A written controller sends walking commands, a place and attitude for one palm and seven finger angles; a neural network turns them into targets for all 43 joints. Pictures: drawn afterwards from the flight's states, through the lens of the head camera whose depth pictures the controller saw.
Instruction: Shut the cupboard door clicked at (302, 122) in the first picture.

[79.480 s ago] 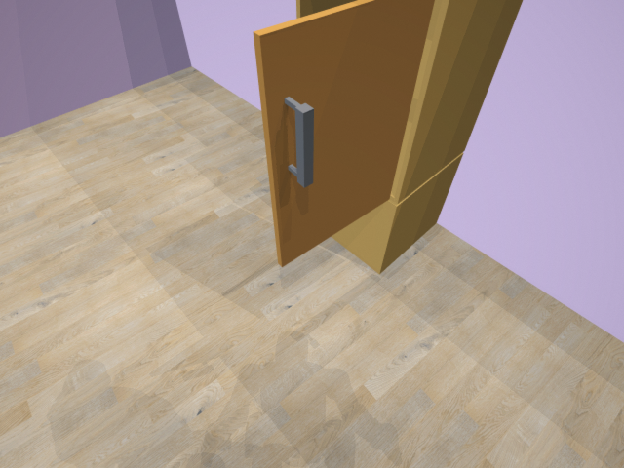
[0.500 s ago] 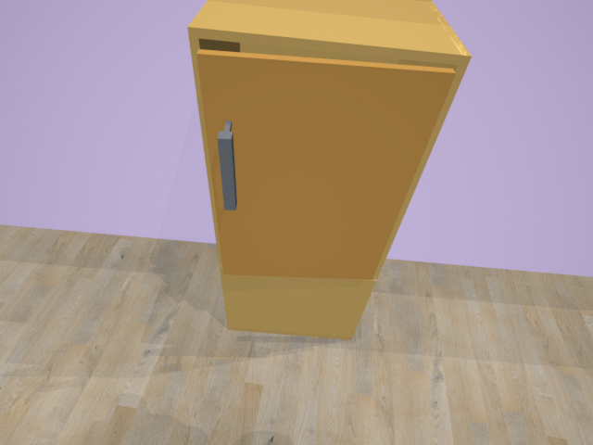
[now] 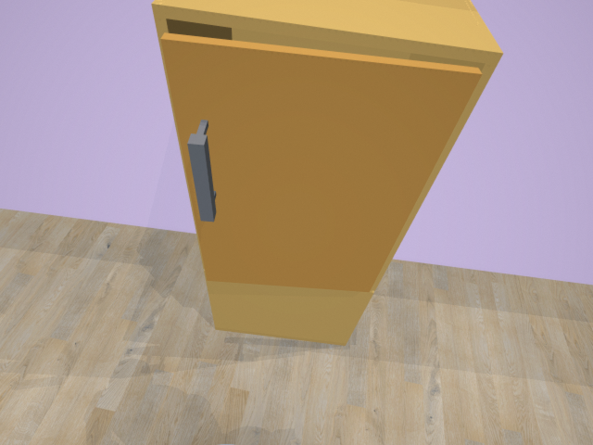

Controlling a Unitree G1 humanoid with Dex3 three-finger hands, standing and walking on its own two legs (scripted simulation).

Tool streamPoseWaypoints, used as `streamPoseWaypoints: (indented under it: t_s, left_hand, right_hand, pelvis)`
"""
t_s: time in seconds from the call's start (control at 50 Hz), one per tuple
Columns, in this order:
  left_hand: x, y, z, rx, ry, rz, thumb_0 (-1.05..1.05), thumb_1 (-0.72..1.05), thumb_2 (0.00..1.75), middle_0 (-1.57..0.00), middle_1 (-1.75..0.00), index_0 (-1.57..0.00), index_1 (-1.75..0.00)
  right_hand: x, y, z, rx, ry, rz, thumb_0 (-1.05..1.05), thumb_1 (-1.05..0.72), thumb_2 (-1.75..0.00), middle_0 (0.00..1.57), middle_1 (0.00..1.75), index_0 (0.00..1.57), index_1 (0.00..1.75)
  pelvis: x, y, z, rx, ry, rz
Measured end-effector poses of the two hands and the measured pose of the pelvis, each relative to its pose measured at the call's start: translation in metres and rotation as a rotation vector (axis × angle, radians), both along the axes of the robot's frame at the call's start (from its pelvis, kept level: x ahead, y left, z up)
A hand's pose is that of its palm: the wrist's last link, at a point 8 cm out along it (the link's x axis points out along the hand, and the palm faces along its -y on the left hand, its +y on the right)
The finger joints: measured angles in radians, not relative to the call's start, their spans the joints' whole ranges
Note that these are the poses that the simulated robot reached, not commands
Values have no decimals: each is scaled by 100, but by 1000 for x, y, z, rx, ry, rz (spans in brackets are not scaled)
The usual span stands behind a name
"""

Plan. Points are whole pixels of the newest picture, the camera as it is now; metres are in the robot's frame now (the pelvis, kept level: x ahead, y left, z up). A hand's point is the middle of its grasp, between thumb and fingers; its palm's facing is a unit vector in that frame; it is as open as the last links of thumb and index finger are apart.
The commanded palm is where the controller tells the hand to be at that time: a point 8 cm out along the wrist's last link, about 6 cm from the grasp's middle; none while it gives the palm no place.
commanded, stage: shuffle to correct the standing spot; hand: left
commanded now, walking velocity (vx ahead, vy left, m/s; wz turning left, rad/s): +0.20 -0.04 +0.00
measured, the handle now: (206, 173) +0.49 +0.19 +0.06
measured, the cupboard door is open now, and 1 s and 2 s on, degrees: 4 4 4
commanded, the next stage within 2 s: come to a stop and stand still in 0.06 s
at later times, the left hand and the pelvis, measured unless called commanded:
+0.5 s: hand out of the picture +0.14 +0.13 -0.16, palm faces +0.08 -0.97 -0.22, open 7.3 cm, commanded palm none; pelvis +0.07 -0.05 +0.01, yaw +3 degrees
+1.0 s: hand out of the picture +0.01 +0.15 -0.16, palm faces +0.05 -0.99 -0.15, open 7.4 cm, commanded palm none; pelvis +0.02 -0.02 +0.02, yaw +1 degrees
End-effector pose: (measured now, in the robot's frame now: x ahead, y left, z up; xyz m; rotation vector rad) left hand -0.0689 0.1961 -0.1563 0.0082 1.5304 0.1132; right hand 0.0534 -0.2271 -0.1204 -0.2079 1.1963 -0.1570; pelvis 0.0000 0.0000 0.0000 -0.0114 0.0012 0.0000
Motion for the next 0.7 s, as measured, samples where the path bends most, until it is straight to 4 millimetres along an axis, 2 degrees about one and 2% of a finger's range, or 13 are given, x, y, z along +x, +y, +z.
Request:
streamPoseWaypoints:
  t_s: [0.06, 0.16, 0.28, 0.34, 0.42, 0.48, 0.52, 0.62, 0.7]
  left_hand:
    - [23, 1, 5, 3, -6, -19, 1, 91, 90, -20, -30, -19, -30]
    - [83, 4, 19, 44, -115, -24, 1, 91, 90, -20, -30, -19, -30]
    - [142, 3, 26, 134, -197, -69, 2, 94, 90, -20, -30, -19, -30]
    - [165, -9, 26, 155, -225, -82, 2, 93, 90, -20, -30, -19, -30]
    - [188, -17, 31, 171, -268, -73, 1, 94, 90, -20, -30, -19, -30]
    - [195, -18, 32, 174, -307, -48, 1, 94, 90, -20, -30, -20, -30]
    - [193, -15, 32, 171, -319, -31, 0, 94, 90, -20, -30, -20, -30]
    - [172, 3, 20, 150, -297, -17, 0, 92, 90, -20, -30, -20, -30]
    - [153, 21, 4, 134, -259, -3, 0, 91, 90, -20, -30, -20, -30]
  right_hand:
    - [11, -1, 4, -6, -10, -16, 0, -93, -90, 20, 30, 20, 30]
    - [14, -11, 6, 4, 56, -10, 0, -95, -90, 20, 30, 20, 30]
    - [15, -29, -12, 56, 129, -40, 1, -93, -90, 20, 30, 20, 30]
    - [18, -37, -23, 81, 165, -61, 1, -92, -90, 20, 30, 20, 30]
    - [25, -42, -25, 89, 190, -66, 1, -92, -90, 20, 30, 20, 30]
    - [33, -44, -21, 73, 194, -43, 1, -91, -90, 20, 30, 20, 30]
    - [41, -45, -18, 57, 182, -25, 1, -91, -90, 20, 30, 20, 30]
    - [59, -40, -7, 15, 89, -3, 1, -91, -90, 20, 30, 20, 30]
    - [55, -28, -3, -17, 22, 7, 1, -91, -90, 20, 30, 20, 30]
  pelvis:
    - [10, -2, 5, 12, 2, -3]
    - [30, -10, 15, 13, 13, 3]
    - [57, -35, 9, 34, 4, 0]
    - [70, -47, 5, 31, -3, 2]
    - [77, -54, 7, 28, -7, 28]
    - [72, -53, 8, 33, -15, 43]
    - [67, -50, 9, 35, -20, 48]
    - [50, -36, 6, 28, -24, 45]
    - [38, -21, -2, 17, -36, 39]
